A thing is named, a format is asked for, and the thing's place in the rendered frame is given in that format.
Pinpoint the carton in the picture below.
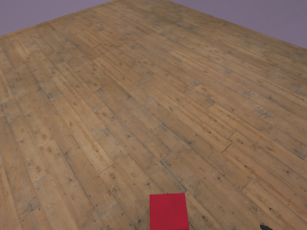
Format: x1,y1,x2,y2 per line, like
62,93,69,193
150,193,190,230

